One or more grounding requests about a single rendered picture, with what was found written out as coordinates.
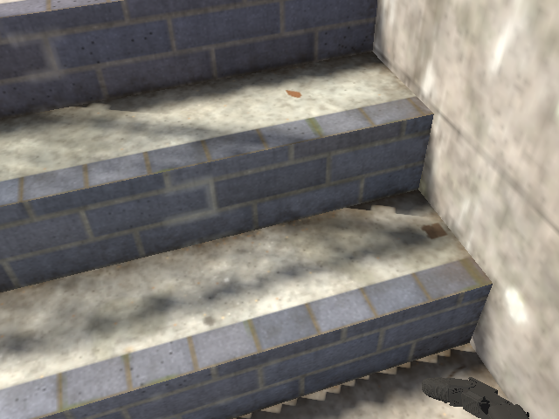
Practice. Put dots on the robot right hand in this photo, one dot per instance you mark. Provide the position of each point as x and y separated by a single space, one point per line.
474 396

